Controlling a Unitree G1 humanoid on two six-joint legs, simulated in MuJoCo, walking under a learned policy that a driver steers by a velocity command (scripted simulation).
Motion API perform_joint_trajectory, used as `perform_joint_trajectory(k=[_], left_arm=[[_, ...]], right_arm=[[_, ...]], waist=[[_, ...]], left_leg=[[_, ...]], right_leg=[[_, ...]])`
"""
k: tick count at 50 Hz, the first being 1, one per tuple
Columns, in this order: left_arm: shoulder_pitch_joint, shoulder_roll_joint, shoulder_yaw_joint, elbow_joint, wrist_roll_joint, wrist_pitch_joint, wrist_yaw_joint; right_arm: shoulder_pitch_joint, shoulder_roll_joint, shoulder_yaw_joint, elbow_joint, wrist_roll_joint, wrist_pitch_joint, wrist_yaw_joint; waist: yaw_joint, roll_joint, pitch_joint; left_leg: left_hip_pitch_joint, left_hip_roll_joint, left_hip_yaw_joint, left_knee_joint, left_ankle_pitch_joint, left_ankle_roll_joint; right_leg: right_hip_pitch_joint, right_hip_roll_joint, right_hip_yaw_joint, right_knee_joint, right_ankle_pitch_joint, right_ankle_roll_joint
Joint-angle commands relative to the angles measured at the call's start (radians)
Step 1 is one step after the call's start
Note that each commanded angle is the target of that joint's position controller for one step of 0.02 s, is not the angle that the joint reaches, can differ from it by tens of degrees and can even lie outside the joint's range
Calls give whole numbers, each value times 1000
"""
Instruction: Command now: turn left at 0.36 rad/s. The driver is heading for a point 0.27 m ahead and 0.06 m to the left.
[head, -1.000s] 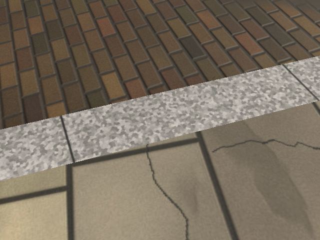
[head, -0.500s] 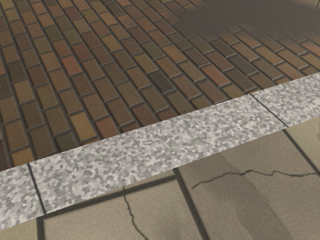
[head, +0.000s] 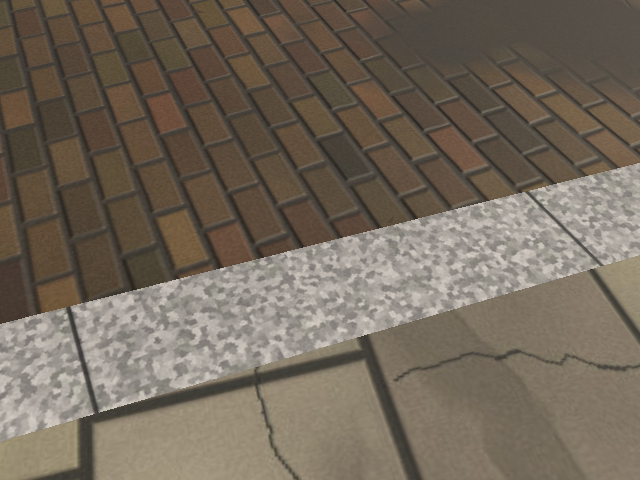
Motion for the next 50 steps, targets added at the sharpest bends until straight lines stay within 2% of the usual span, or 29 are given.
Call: perform_joint_trajectory(k=[1, 3, 4, 5, 6, 7, 8, 9, 11, 15, 18, 21, 23, 24, 25, 26, 27, 28, 30, 33, 36, 38, 39, 40, 41, 42, 43, 44, 50], left_arm=[[27, 144, 41, -44, 5, 7, 15], [-4, 143, 46, -66, 8, 6, 12], [-8, 145, 50, -81, 7, 10, 9], [-22, 132, 53, -106, 1, 18, 4], [-46, 94, 44, -140, -8, 29, -3], [-5, 72, 30, -136, 2, 31, -13], [-18, 80, 29, -131, 0, 31, -21], [-37, 84, 30, -146, -6, 22, -24], [-58, 112, 33, -156, 7, 10, -22], [-67, 102, 26, -186, -8, 10, -24], [-75, 106, 24, -213, -10, 11, -20], [1, 107, 24, -205, -15, 5, -20], [70, 105, 26, -189, -9, -3, -15], [57, 157, 35, -202, 3, -8, -8], [6, 242, 46, -246, 15, -9, -5], [-49, 259, 53, -250, 29, -10, -15], [-98, 189, 36, -259, 24, -16, -22], [-150, 145, 24, -263, 13, -22, -27], [-146, 123, 15, -267, 6, -30, -28], [-36, 123, 8, -219, 3, -38, -27], [18, 150, 10, -185, 10, -29, -27], [32, 163, 13, -166, 12, -20, -31], [24, 163, 14, -157, 7, -18, -32], [20, 158, 13, -151, 2, -19, -33], [26, 139, 6, -153, -2, -27, -37], [48, 128, 7, -157, -7, -35, -44], [45, 90, -2, -132, -17, -30, -41], [16, 116, 3, -117, -11, -24, -35], [8, 96, 0, -56, -5, -9, -38]], right_arm=[[31, -71, -23, -60, -15, -1, -2], [47, -76, -31, -70, -16, -2, 2], [66, -102, -40, -71, -10, -5, 2], [105, -162, -59, -73, -9, -11, 0], [154, -215, -70, -74, -17, -11, 6], [123, -250, -82, -90, -9, -10, 3], [48, -234, -87, -117, 0, -1, -6], [-3, -214, -85, -134, -5, 8, -13], [-55, -156, -75, -155, 1, 17, -15], [2, -184, -90, -145, 3, 24, -8], [-33, -201, -100, -163, -2, 33, 1], [-94, -194, -101, -180, -4, 40, 11], [-119, -183, -98, -187, 5, 47, 9], [-86, -152, -89, -189, 10, 44, 6], [-46, -102, -77, -202, 22, 35, 3], [-90, -171, -94, -196, -6, 27, -2], [-79, -174, -94, -185, -9, 22, 3], [-44, -160, -92, -162, -7, 21, 10], [-2, -145, -86, -131, -11, 27, 15], [-53, -112, -64, -127, -3, 33, 7], [-95, -98, -45, -122, 15, 36, -7], [-79, -105, -42, -102, 28, 34, -17], [-49, -100, -39, -84, 28, 30, -21], [-20, -103, -36, -65, 23, 22, -26], [-13, -133, -40, -57, 11, 12, -32], [-10, -183, -46, -51, -4, 4, -33], [-58, -141, -33, -37, 10, 1, -23], [-69, -100, -22, -38, 10, -4, -15], [-36, -100, -8, 25, 10, -15, -25]], waist=[[3, -129, 19], [-10, -85, 25], [-12, 3, 26], [-23, 158, 3], [-48, 292, -67], [-4, 167, -110], [11, 32, -84], [28, 54, -45], [29, 76, -56], [-1, 86, -98], [-3, 120, -88], [27, 145, -97], [65, 117, -78], [49, -16, -55], [21, -220, -70], [31, -184, -14], [-7, -116, 8], [-41, -102, 16], [-39, -143, -8], [13, -145, -32], [52, -187, -52], [51, -202, -48], [27, -181, -48], [13, -155, -57], [23, -117, -92], [57, -25, -105], [63, 59, -68], [39, 41, -34], [36, 25, 7]], left_leg=[[-43, 18, 4, 156, -72, 41], [-1, 36, -15, 121, -12, 64], [22, 71, -100, 38, 181, 82], [66, 187, -347, -118, 383, 146], [188, 322, -653, -276, 468, 246], [219, 322, -645, -290, 330, 270], [166, 278, -548, -291, 147, 247], [116, 253, -516, -293, 114, 238], [126, 170, -397, -292, 136, 192], [184, 152, -397, -290, 134, 180], [134, 146, -443, -318, 23, 172], [54, 123, -438, -326, -34, 131], [-41, 73, -416, -292, -148, 69], [-109, 2, -348, -173, -255, 22], [-196, -144, -151, 72, -287, -21], [-161, -131, -119, 255, -314, -32], [-97, -108, -157, 355, -248, -26], [-78, -104, -146, 413, -187, -29], [-84, -98, -116, 452, -163, -47], [-81, -61, -78, 281, -200, -80], [25, -35, -6, 67, -250, -77], [87, -37, 15, -89, -185, -59], [150, -29, 19, -220, -64, -50], [248, 0, -9, -334, 92, -40], [357, 64, -80, -342, 168, -28], [426, 155, -154, -251, 374, -7], [333, 154, -138, -223, 379, 26], [298, 134, -132, -239, 308, 20], [227, 107, -120, -284, 186, 9]], right_leg=[[-84, -307, 200, -75, 325, -163], [-130, -293, 159, 2, 359, -143], [-157, -216, 81, 93, 294, -95], [-214, -53, -35, 321, 95, -20], [-348, 90, -2, 552, -343, 11], [-363, 39, 121, 664, -325, 5], [-370, 11, 135, 678, -242, 2], [-376, -7, 138, 645, -184, 4], [-346, -22, 119, 552, -107, 25], [-307, 8, 106, 387, -106, 55], [-249, 21, 108, 287, -90, 53], [-98, 35, 84, 122, -52, 27], [50, 30, 80, -107, 60, -5], [74, -96, 237, -251, -31, -34], [70, -367, 549, -375, -162, -107], [-131, -415, 598, -369, -125, -197], [-194, -352, 525, -349, -40, -198], [-197, -279, 410, -319, 56, -168], [-112, -213, 295, -272, 250, -148], [42, -215, 265, -214, 464, -160], [96, -221, 266, -170, 554, -161], [111, -221, 278, -144, 631, -149], [103, -214, 270, -124, 669, -127], [66, -210, 265, -112, 667, -94], [9, -197, 259, -112, 588, -55], [-58, -150, 216, -105, 446, -32], [-29, -103, 175, -183, 292, -25], [-8, -97, 173, -179, 274, -22], [41, -111, 170, -170, 305, -17]])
